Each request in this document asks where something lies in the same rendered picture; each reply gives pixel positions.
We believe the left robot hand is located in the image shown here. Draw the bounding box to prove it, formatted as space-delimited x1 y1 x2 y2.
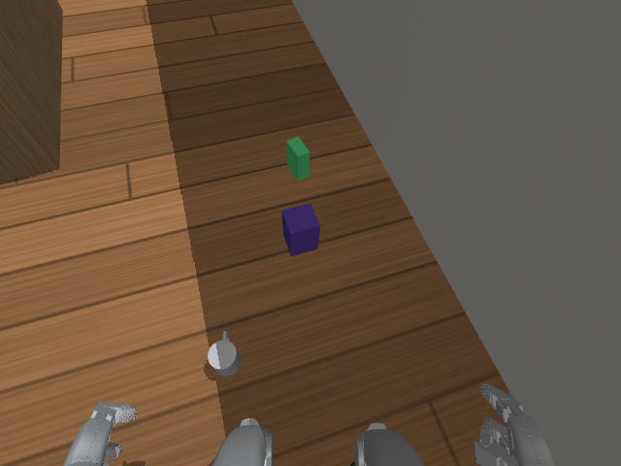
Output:
63 401 138 466

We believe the right robot hand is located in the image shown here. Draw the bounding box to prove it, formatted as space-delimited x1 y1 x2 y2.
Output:
474 383 555 466

